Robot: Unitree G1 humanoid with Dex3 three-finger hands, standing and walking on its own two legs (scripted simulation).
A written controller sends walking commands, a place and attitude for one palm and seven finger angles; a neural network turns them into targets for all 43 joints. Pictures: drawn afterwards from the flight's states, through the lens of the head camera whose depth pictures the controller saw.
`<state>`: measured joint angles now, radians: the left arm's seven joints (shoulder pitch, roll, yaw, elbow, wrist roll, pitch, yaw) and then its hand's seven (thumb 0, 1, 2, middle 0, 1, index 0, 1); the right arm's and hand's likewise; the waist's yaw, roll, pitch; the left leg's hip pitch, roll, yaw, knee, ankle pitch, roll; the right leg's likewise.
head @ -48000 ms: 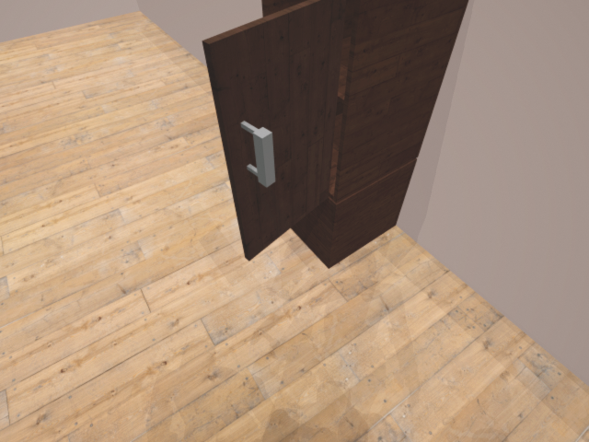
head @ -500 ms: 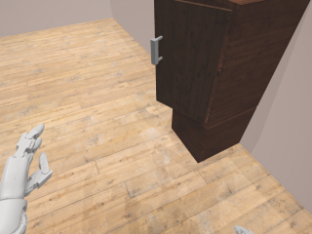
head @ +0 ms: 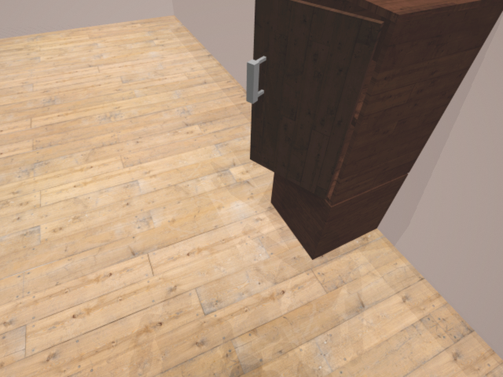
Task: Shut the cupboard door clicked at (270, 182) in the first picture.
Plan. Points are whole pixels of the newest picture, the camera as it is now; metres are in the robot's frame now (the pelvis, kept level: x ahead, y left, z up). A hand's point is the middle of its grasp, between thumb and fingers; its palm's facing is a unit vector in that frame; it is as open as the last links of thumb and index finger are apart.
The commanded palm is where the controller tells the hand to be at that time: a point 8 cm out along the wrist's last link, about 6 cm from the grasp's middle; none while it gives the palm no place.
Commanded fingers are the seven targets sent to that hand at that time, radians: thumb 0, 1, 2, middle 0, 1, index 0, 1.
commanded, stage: let the arm hang, fingers relaxed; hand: left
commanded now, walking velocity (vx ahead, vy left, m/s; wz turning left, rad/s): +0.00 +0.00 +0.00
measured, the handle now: (257, 79) +0.92 +0.04 +0.02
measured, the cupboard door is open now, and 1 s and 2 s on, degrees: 25 25 25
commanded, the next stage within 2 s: look to check the result in 0.52 s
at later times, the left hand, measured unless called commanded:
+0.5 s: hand out of the picture -0.03 +0.16 -0.18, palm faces +0.02 -0.99 -0.14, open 7.4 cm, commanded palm none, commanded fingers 0.00 0.90 0.90 -0.20 -0.30 -0.20 -0.30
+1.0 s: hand out of the picture -0.01 +0.18 -0.17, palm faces +0.00 -0.98 -0.22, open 7.4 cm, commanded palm none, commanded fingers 0.00 0.90 0.90 -0.20 -0.30 -0.20 -0.30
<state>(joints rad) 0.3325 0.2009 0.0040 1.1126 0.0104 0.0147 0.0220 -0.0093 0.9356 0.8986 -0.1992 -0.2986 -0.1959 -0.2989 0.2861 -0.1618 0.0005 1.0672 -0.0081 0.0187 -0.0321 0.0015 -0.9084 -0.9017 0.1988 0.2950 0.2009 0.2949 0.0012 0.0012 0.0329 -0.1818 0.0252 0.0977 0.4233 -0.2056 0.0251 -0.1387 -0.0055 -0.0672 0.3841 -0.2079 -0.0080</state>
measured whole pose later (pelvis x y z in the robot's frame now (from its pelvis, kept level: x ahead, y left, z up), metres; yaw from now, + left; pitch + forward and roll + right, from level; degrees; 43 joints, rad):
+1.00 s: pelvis +0.00 +0.00 +0.00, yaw -1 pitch -2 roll +0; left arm 0.29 0.17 0.01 1.15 0.01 -0.01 0.03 0.01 0.91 0.90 -0.20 -0.30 -0.20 -0.30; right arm 0.28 -0.18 -0.02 1.12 -0.01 0.01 -0.03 0.00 -0.91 -0.90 0.20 0.29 0.20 0.29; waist -0.01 0.01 0.04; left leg -0.16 0.02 0.12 0.40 -0.19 0.03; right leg -0.15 -0.01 -0.04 0.39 -0.21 -0.01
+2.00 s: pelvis -0.01 -0.03 -0.01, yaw +23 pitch +2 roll +0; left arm 0.15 0.25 0.07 0.87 0.02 0.02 0.02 0.01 0.91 0.90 -0.20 -0.30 -0.20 -0.30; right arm 0.23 -0.24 -0.09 0.93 -0.02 0.07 0.00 0.00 -0.91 -0.90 0.20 0.30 0.20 0.30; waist -0.03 0.01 0.07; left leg -0.42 -0.10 -0.15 0.55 -0.21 0.00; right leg -0.26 -0.02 0.03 0.51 -0.32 0.01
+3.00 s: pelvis +0.09 +0.08 -0.01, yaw +64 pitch +0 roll +1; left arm 0.41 0.14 0.04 1.00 0.03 -0.06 0.00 0.01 0.90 0.90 -0.20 -0.30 -0.20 -0.30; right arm 0.08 -0.21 -0.05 0.89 -0.03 0.03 0.06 0.00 -0.91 -0.90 0.19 0.29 0.20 0.29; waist 0.04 -0.03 0.14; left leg -0.50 0.05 0.13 0.72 -0.30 0.04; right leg 0.00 -0.16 -0.35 0.46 -0.41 0.07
